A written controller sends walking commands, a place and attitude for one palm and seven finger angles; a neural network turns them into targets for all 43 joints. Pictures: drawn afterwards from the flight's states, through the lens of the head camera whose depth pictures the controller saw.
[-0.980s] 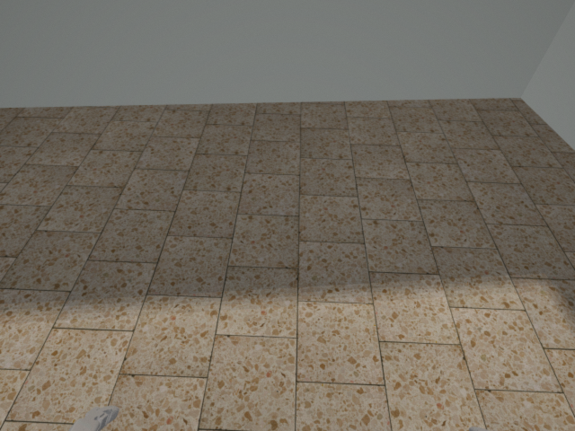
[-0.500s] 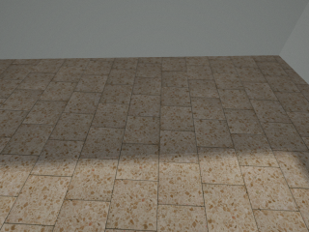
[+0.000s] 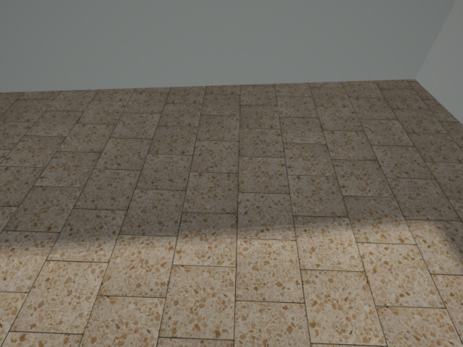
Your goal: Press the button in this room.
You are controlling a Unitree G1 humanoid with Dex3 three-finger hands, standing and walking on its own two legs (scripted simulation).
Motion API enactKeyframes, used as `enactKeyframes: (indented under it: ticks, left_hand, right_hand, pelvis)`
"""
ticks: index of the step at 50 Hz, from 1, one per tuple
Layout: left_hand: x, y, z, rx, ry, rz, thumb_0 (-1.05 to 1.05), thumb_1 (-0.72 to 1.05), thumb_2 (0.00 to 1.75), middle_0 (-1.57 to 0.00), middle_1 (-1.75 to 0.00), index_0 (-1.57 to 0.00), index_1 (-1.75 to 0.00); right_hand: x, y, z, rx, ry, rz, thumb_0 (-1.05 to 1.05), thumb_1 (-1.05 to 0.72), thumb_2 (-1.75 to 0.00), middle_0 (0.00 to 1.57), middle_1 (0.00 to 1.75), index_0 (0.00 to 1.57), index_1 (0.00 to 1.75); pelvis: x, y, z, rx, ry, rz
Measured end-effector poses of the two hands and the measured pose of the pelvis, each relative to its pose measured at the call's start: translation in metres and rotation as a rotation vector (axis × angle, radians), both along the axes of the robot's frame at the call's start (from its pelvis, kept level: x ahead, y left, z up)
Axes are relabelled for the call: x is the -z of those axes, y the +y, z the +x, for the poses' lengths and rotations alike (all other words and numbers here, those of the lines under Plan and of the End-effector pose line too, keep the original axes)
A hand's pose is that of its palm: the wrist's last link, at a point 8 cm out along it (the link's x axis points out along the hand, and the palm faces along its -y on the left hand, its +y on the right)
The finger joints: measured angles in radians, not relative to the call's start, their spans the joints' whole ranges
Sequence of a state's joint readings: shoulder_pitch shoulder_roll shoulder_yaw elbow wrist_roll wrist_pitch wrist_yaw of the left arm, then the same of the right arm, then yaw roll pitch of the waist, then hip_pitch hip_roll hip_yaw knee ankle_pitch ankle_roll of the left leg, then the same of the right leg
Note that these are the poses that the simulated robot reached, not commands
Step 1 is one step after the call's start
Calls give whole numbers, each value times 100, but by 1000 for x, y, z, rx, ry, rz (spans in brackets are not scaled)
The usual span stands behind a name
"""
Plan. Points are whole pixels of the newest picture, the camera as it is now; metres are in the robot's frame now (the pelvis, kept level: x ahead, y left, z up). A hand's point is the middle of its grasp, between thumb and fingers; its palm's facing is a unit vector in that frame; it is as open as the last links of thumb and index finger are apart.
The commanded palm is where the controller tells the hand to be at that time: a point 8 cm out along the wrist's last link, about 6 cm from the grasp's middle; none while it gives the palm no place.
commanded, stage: turn or walk to find it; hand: left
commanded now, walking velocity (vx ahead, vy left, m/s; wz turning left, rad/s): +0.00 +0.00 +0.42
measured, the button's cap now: out of the picture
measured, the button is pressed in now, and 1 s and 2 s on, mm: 0 0 0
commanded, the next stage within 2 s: none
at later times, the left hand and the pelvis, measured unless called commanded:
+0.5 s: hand out of the picture +0.04 +0.22 -0.17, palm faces +0.13 -0.96 -0.25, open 7.3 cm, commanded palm none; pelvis -0.02 +0.01 -0.01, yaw +8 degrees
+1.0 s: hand out of the picture -0.09 +0.17 -0.17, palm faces +0.39 -0.89 -0.25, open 7.3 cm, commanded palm none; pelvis -0.05 -0.03 -0.01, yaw +23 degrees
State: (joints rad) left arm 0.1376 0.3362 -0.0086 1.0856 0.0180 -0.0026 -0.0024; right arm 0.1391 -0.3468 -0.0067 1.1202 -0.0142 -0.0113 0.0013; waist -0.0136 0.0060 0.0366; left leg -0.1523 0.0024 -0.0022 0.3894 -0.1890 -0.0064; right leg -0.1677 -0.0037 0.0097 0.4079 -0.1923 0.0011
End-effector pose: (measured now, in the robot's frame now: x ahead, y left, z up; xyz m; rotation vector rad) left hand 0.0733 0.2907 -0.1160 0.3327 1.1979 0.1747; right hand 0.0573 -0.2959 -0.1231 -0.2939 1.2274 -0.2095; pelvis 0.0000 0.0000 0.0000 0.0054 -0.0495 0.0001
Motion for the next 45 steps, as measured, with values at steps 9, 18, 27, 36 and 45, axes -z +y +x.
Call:
enactKeyframes:
  ticks: [9, 18, 27, 36, 45]
  left_hand:
    - [16, -14, -13, -54, 9, -39, 1, 91, 90, -20, -30, -21, -30]
    - [42, -20, -41, -119, 59, -114, 1, 91, 90, -20, -30, -21, -30]
    - [21, -30, -53, -198, 5, -88, 1, 91, 90, -20, -30, -20, -30]
    - [3, -60, -92, -289, -60, -25, 1, 91, 90, -20, -30, -21, -30]
    - [10, -82, -151, -405, 0, -65, 1, 91, 90, -20, -30, -21, -30]
  right_hand:
    - [12, 20, -3, -28, 50, 28, 1, -91, -90, 20, 30, 20, 30]
    - [20, 68, -13, -44, 77, 84, 1, -91, -90, 20, 30, 20, 30]
    - [22, 67, -15, -86, 91, 115, 1, -91, -90, 21, 30, 21, 30]
    - [34, 22, 7, -156, 66, 120, 1, -91, -90, 20, 30, 21, 30]
    - [21, 19, 36, -257, 60, 87, 1, -91, -90, 20, 30, 20, 30]
  pelvis:
    - [7, 2, -3, -46, 26, -12]
    - [15, 16, -9, -88, 35, -11]
    - [6, 1, -22, -163, 63, -27]
    - [10, -32, -34, -258, 40, 7]
    - [5, -36, -39, -356, 34, 23]
